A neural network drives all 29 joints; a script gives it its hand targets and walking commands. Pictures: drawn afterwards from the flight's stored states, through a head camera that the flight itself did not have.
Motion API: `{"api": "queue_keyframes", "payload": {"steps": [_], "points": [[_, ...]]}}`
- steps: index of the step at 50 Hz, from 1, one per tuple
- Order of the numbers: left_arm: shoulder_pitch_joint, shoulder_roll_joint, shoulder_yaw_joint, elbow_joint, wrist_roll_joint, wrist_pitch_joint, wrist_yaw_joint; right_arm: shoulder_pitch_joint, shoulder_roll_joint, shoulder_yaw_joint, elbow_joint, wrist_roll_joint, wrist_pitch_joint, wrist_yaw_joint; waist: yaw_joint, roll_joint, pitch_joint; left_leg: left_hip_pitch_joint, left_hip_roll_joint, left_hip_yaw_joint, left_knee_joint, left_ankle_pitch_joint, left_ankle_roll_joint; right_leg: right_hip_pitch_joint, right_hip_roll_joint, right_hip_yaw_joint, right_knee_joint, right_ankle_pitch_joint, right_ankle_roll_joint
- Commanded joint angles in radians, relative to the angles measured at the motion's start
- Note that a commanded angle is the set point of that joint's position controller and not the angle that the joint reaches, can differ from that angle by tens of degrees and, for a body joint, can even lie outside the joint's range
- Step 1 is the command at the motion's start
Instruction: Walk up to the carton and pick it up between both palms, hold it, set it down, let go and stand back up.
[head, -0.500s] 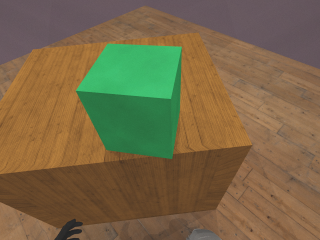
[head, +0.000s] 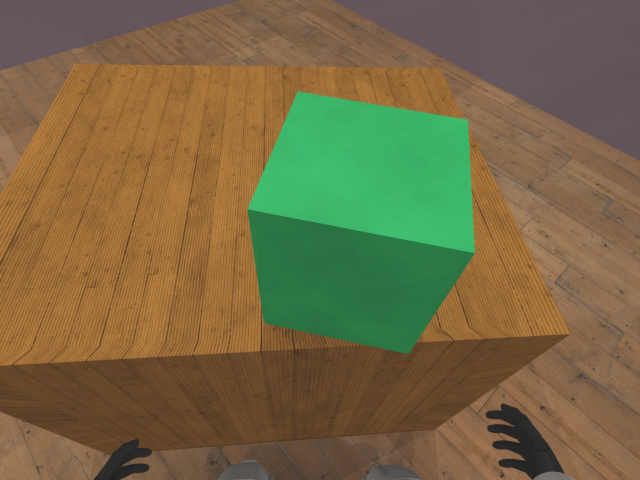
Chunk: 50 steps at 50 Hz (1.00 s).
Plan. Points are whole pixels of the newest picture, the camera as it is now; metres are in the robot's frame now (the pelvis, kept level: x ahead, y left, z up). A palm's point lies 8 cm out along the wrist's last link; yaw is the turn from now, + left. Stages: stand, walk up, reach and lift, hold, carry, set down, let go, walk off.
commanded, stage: walk up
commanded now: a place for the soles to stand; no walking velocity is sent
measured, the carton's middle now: (356, 230) +0.40 -0.04 +0.07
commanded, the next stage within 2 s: none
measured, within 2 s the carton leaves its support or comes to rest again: neither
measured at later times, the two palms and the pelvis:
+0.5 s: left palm (120, 479) +0.14 +0.24 -0.08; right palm out of the picture +0.09 -0.30 -0.08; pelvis +0.00 -0.02 +0.01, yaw -3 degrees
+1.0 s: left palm out of the picture +0.13 +0.20 -0.10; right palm out of the picture +0.10 -0.33 -0.08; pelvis +0.03 -0.06 +0.00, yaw -5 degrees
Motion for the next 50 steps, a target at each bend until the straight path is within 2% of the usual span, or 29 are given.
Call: {"api": "queue_keyframes", "payload": {"steps": [1, 3, 4, 5, 6, 7, 8, 10, 14, 19, 27, 28, 30, 31, 32, 34, 35, 36, 37, 38, 39, 41, 42, 44, 45, 46, 47, 48, 50], "points": [[0.061, 0.064, 0.031, -0.045, 0.007, -0.017, -0.012, 0.066, -0.184, -0.061, -0.056, -0.002, -0.004, -0.012, -0.003, 0.26, -0.145, 0.216, 0.215, -0.238, -0.147, 0.405, 0.179, 0.012, 0.0, -0.015, -0.213, 0.136, -0.009], [0.071, 0.079, 0.036, -0.04, 0.01, -0.03, -0.023, 0.03, -0.198, -0.058, -0.067, 0.014, -0.004, -0.006, 0.036, 0.217, -0.16, 0.101, 0.186, -0.183, -0.112, 0.361, 0.13, 0.174, -0.002, 0.0, -0.379, 0.373, -0.043], [0.057, 0.109, 0.044, -0.042, 0.016, -0.034, -0.026, 0.036, -0.175, -0.05, -0.075, 0.023, -0.008, -0.001, 0.037, 0.154, -0.18, 0.026, 0.162, -0.142, -0.093, 0.298, 0.089, 0.242, -0.05, 0.071, -0.374, 0.44, -0.074], [0.011, 0.162, 0.055, -0.049, 0.016, -0.033, -0.03, 0.056, -0.139, -0.037, -0.093, 0.035, -0.011, 0.003, 0.018, 0.029, -0.178, -0.008, 0.088, -0.071, -0.061, 0.162, 0.045, 0.213, -0.14, 0.203, -0.379, 0.428, -0.122], [-0.06, 0.172, 0.054, -0.041, -0.019, -0.026, -0.038, 0.042, -0.114, -0.036, -0.079, 0.042, -0.005, -0.003, 0.004, -0.037, -0.145, 0.133, 0.012, -0.004, -0.059, -0.046, 0.018, 0.005, -0.159, 0.191, -0.407, 0.29, -0.165], [-0.101, 0.136, 0.046, -0.045, -0.025, -0.023, -0.047, 0.045, -0.124, -0.04, -0.075, 0.034, -0.001, -0.005, -0.01, -0.045, -0.094, 0.202, 0.017, -0.026, -0.094, -0.085, 0.021, -0.093, -0.131, 0.156, -0.418, 0.168, -0.152], [-0.102, 0.102, 0.035, -0.049, -0.022, -0.023, -0.053, 0.051, -0.155, -0.049, -0.068, 0.028, -0.006, -0.004, -0.009, -0.028, -0.078, 0.188, 0.039, -0.048, -0.128, -0.068, 0.028, -0.077, -0.088, 0.109, -0.407, 0.155, -0.124], [-0.05, 0.095, 0.025, -0.05, -0.017, -0.027, -0.054, 0.062, -0.193, -0.059, -0.057, 0.019, -0.018, -0.002, 0.007, -0.006, -0.086, 0.145, 0.08, -0.079, -0.151, 0.0, 0.046, -0.007, -0.067, 0.105, -0.375, 0.257, -0.101], [-0.041, 0.114, 0.03, -0.037, -0.021, -0.026, -0.058, 0.076, -0.177, -0.052, -0.056, 0.012, -0.028, -0.003, 0.016, -0.016, -0.057, 0.092, 0.08, -0.082, -0.187, -0.058, 0.041, 0.016, -0.066, 0.122, -0.383, 0.247, -0.101], [-0.058, 0.12, 0.028, -0.039, -0.026, -0.031, -0.059, 0.087, -0.166, -0.05, -0.054, 0.011, -0.032, -0.001, 0.01, -0.013, -0.051, 0.143, 0.064, -0.042, -0.174, -0.019, 0.029, -0.026, -0.069, 0.138, -0.405, 0.243, -0.102], [-0.037, 0.121, 0.028, -0.04, -0.017, -0.033, -0.061, 0.092, -0.187, -0.055, -0.056, 0.01, -0.035, 0.001, 0.018, 0.064, -0.093, 0.146, 0.101, -0.051, -0.194, 0.02, 0.048, 0.029, -0.049, 0.141, -0.358, 0.35, -0.093], [-0.031, 0.135, 0.04, -0.045, 0.018, -0.022, -0.076, 0.179, -0.208, -0.08, -0.036, -0.013, -0.038, -0.018, 0.009, 0.049, -0.098, 0.2, 0.144, -0.118, -0.222, -0.113, 0.079, -0.017, -0.019, 0.101, -0.282, 0.284, -0.097], [-0.019, 0.089, 0.034, -0.063, 0.033, -0.009, -0.088, 0.22, -0.272, -0.102, -0.009, -0.024, -0.032, -0.036, -0.002, 0.152, -0.072, 0.229, 0.287, -0.268, -0.335, -0.288, 0.166, -0.101, 0.02, 0.025, -0.158, 0.159, -0.066], [-0.01, 0.079, 0.036, -0.066, 0.036, -0.007, -0.092, 0.203, -0.277, -0.104, -0.01, -0.027, -0.029, -0.041, 0.002, 0.174, -0.046, 0.193, 0.328, -0.287, -0.354, -0.285, 0.198, -0.092, 0.004, 0.017, -0.127, 0.114, -0.058], [0.008, 0.076, 0.038, -0.067, 0.036, -0.009, -0.095, 0.177, -0.272, -0.101, -0.014, -0.028, -0.028, -0.042, 0.015, 0.18, -0.04, 0.153, 0.33, -0.266, -0.347, -0.256, 0.202, -0.059, -0.011, 0.023, -0.153, 0.107, -0.06], [0.069, 0.087, 0.047, -0.059, 0.024, -0.023, -0.1, 0.103, -0.248, -0.089, -0.03, -0.026, -0.023, -0.036, 0.066, 0.177, -0.04, 0.02, 0.252, -0.14, -0.283, -0.226, 0.134, 0.082, -0.015, 0.056, -0.289, 0.193, -0.082], [0.085, 0.122, 0.058, -0.054, 0.023, -0.03, -0.099, 0.085, -0.211, -0.076, -0.046, -0.018, -0.019, -0.029, 0.08, 0.094, -0.025, -0.056, 0.16, -0.041, -0.179, -0.226, 0.075, 0.131, -0.058, 0.159, -0.416, 0.195, -0.11], [0.081, 0.186, 0.074, -0.047, 0.018, -0.033, -0.092, 0.084, -0.141, -0.057, -0.062, -0.003, -0.019, -0.025, 0.087, -0.078, -0.004, -0.118, 0.014, 0.077, 0.041, -0.198, 0.007, 0.127, -0.161, 0.381, -0.552, 0.138, -0.155], [0.047, 0.199, 0.067, -0.039, -0.002, -0.023, -0.079, 0.074, -0.117, -0.049, -0.066, 0.017, -0.017, -0.031, 0.093, -0.111, 0.028, -0.136, -0.035, 0.058, 0.092, -0.305, 0.002, 0.087, -0.196, 0.412, -0.578, 0.147, -0.201], [0.043, 0.176, 0.062, -0.033, 0.0, -0.016, -0.071, 0.092, -0.119, -0.051, -0.056, 0.018, -0.016, -0.036, 0.084, -0.107, 0.042, -0.125, -0.022, 0.041, 0.138, -0.326, 0.003, 0.081, -0.19, 0.376, -0.556, 0.194, -0.229], [0.035, 0.151, 0.052, -0.031, 0.007, -0.013, -0.066, 0.123, -0.123, -0.052, -0.044, 0.021, -0.02, -0.038, 0.069, -0.092, 0.043, -0.133, -0.016, 0.037, 0.126, -0.298, 0.003, 0.13, -0.175, 0.317, -0.51, 0.355, -0.243], [0.018, 0.129, 0.035, -0.031, 0.022, -0.006, -0.06, 0.184, -0.116, -0.053, -0.022, 0.025, -0.042, -0.044, 0.046, -0.087, -0.018, -0.056, -0.014, 0.054, -0.055, -0.12, 0.006, 0.221, -0.128, 0.202, -0.39, 0.775, -0.216], [0.0, 0.129, 0.028, -0.028, 0.021, -0.003, -0.059, 0.214, -0.118, -0.055, -0.011, 0.019, -0.053, -0.047, 0.028, -0.077, -0.066, 0.051, -0.019, 0.067, -0.162, 0.03, 0.008, 0.207, -0.108, 0.16, -0.336, 0.878, -0.189], [-0.012, 0.1, 0.012, -0.025, -0.004, -0.007, -0.056, 0.232, -0.15, -0.057, -0.02, -0.002, -0.061, -0.043, -0.001, -0.013, -0.167, 0.286, 0.033, -0.031, -0.228, 0.257, 0.046, 0.099, -0.09, 0.13, -0.266, 0.757, -0.11], [-0.003, 0.079, 0.005, -0.035, -0.011, -0.011, -0.057, 0.235, -0.197, -0.067, -0.024, -0.017, -0.058, -0.045, -0.006, 0.052, -0.204, 0.38, 0.144, -0.179, -0.211, 0.308, 0.099, -0.003, -0.056, 0.091, -0.199, 0.627, -0.062], [0.024, 0.068, -0.001, -0.038, -0.012, -0.005, -0.052, 0.206, -0.235, -0.08, -0.026, -0.014, -0.046, -0.045, 0.01, 0.101, -0.214, 0.319, 0.276, -0.33, -0.238, 0.249, 0.196, 0.01, -0.006, 0.049, -0.133, 0.342, -0.021], [0.045, 0.065, 0.007, -0.028, 0.006, 0.009, -0.045, 0.184, -0.241, -0.084, -0.018, -0.005, -0.031, -0.039, 0.025, 0.137, -0.176, 0.223, 0.315, -0.313, -0.246, 0.159, 0.25, 0.063, -0.009, 0.034, -0.15, 0.134, -0.02], [0.054, 0.076, 0.011, -0.025, 0.017, 0.008, -0.044, 0.151, -0.222, -0.074, -0.026, -0.001, -0.023, -0.032, 0.037, 0.153, -0.127, 0.196, 0.291, -0.284, -0.228, 0.155, 0.239, 0.058, -0.017, 0.052, -0.215, 0.156, -0.017], [0.058, 0.118, 0.025, -0.018, 0.017, -0.014, -0.049, 0.124, -0.185, -0.057, -0.045, 0.006, -0.021, -0.022, 0.036, 0.115, -0.101, 0.148, 0.177, -0.16, -0.166, 0.17, 0.143, 0.099, -0.049, 0.103, -0.353, 0.372, -0.021]]}}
